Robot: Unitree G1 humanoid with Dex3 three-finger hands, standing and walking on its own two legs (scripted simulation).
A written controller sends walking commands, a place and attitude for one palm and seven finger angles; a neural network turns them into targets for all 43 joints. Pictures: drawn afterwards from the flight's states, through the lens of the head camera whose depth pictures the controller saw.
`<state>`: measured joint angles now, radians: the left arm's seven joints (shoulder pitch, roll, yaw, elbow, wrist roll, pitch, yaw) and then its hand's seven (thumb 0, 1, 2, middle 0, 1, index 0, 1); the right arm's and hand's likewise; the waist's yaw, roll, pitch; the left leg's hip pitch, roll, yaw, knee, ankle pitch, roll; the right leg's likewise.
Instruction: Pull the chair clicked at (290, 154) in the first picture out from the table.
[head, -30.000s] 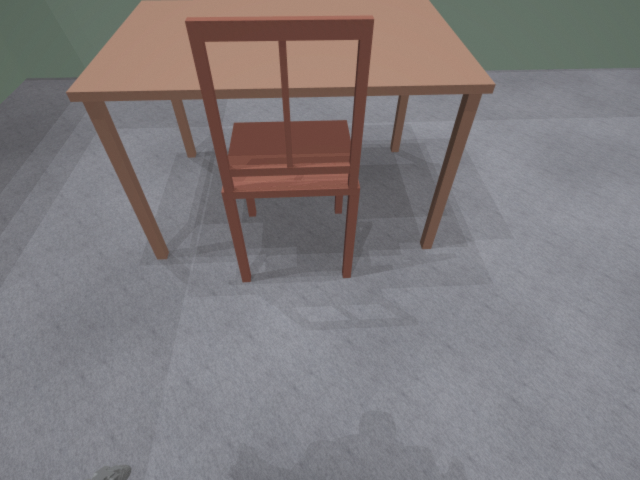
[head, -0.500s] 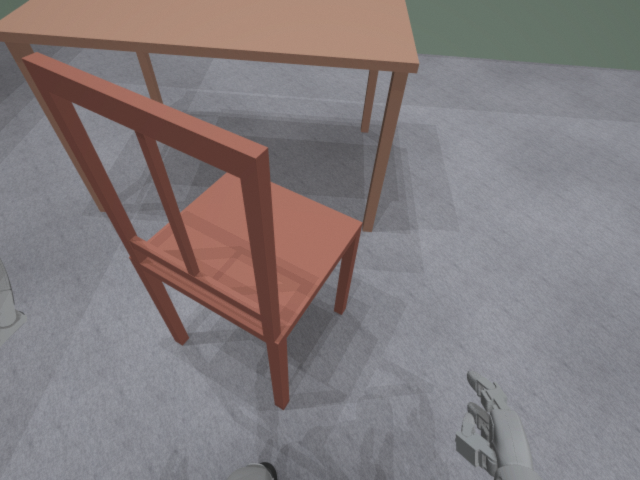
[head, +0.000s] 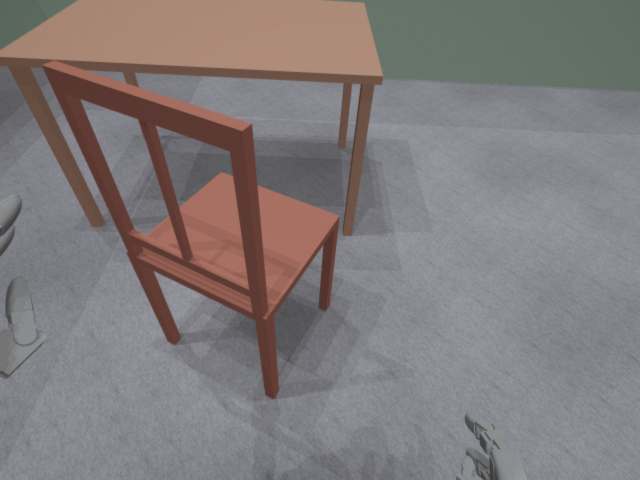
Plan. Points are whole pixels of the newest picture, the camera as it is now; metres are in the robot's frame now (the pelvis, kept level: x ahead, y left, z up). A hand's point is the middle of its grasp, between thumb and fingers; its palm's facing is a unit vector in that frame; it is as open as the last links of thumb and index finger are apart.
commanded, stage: stop stepping back and stand still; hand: left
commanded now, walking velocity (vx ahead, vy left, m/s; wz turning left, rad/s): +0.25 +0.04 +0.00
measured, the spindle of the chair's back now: (170, 199) +0.62 +0.32 -0.04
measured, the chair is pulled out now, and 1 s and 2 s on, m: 0.53 0.53 0.53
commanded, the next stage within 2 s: let the arm hang, fingers relaxed in 0.62 s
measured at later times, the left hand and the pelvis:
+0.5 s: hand (18, 411) +0.13 +0.23 +0.18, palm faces +0.47 -0.75 -0.48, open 7.4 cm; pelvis -0.06 -0.03 -0.01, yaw +2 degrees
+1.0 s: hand out of the picture +0.02 +0.14 -0.15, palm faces +0.05 -0.98 -0.18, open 7.4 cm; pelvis -0.05 -0.03 -0.01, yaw +7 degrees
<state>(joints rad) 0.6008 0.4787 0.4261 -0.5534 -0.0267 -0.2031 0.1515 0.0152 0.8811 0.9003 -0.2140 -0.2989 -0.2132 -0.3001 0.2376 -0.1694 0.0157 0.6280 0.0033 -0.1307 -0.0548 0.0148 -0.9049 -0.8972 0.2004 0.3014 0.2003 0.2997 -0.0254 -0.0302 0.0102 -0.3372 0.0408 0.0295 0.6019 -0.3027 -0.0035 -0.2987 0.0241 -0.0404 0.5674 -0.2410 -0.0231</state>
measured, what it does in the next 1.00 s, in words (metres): steps on the spot: left foot, then right foot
